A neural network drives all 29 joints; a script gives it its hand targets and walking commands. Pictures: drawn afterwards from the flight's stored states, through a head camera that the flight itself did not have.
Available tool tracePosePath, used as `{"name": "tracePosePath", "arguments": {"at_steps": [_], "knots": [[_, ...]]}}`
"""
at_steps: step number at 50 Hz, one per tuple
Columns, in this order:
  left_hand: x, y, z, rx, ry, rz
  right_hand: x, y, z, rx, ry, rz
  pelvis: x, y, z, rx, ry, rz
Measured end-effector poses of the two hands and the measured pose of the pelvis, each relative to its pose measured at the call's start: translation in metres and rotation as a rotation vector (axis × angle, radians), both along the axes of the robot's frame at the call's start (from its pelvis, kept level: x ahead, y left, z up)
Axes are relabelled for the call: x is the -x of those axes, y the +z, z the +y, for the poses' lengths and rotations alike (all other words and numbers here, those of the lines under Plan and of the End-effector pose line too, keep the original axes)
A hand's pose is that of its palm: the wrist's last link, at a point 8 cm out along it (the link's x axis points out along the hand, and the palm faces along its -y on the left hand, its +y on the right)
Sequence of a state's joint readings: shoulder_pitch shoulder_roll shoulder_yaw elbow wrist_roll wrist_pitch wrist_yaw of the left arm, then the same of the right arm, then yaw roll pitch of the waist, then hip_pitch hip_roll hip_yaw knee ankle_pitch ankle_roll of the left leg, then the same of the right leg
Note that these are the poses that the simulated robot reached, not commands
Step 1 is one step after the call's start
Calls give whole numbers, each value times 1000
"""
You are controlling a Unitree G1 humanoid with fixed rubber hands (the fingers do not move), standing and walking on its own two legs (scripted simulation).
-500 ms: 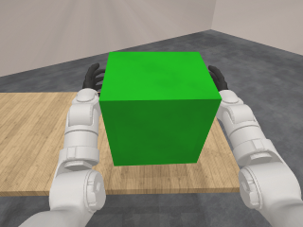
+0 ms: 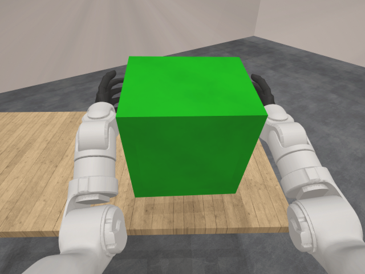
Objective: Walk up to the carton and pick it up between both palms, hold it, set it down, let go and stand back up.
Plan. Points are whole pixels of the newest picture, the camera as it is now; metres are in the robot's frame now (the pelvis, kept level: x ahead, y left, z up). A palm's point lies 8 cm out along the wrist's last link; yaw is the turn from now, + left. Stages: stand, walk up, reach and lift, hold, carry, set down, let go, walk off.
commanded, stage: hold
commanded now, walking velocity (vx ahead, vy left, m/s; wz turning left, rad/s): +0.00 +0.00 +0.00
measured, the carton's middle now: (185, 129) +0.39 +0.01 +0.16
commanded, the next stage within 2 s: none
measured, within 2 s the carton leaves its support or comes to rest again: neither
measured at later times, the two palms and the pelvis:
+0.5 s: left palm (102, 105) +0.37 +0.18 +0.24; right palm (265, 106) +0.37 -0.16 +0.23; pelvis +0.00 +0.00 +0.00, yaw +0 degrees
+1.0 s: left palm (101, 104) +0.37 +0.18 +0.25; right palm (265, 105) +0.37 -0.16 +0.23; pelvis +0.00 +0.00 +0.00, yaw +0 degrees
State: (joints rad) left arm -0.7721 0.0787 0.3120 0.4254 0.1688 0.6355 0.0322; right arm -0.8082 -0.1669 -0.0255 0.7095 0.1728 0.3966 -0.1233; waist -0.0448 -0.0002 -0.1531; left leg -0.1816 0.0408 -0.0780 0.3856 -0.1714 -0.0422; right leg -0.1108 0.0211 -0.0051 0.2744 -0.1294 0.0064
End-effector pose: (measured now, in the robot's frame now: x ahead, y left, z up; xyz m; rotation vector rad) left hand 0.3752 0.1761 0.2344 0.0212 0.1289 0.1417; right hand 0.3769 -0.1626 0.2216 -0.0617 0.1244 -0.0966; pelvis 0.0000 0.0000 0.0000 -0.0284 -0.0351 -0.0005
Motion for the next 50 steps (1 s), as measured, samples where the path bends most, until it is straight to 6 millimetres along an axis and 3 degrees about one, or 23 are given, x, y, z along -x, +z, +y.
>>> {"name": "tracePosePath", "arguments": {"at_steps": [50], "knots": [[10,12,4,2,3,11,7,11,4,-19,2,11,1,0,0,0,1,-11]]}}
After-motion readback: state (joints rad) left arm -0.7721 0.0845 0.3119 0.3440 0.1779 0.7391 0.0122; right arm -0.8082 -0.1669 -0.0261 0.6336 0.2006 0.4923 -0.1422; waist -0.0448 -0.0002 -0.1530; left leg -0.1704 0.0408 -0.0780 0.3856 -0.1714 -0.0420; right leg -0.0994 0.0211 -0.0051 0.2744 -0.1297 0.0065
